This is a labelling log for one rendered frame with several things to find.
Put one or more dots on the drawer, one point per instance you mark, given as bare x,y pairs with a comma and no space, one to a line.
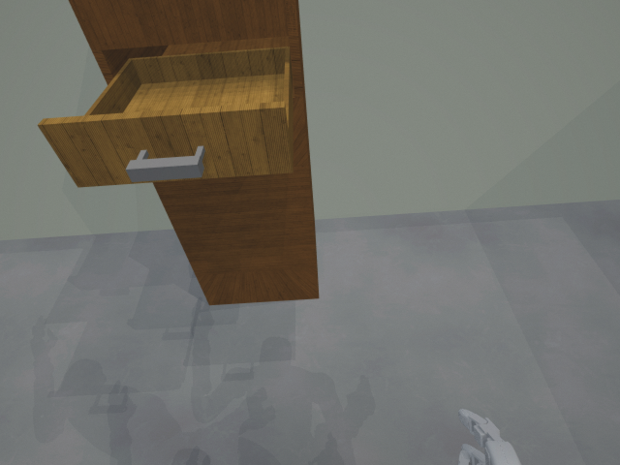
238,104

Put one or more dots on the robot right hand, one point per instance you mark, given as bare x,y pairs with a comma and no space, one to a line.
497,451

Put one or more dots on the cabinet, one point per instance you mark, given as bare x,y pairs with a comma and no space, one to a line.
247,238

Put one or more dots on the handle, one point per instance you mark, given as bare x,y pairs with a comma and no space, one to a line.
144,169

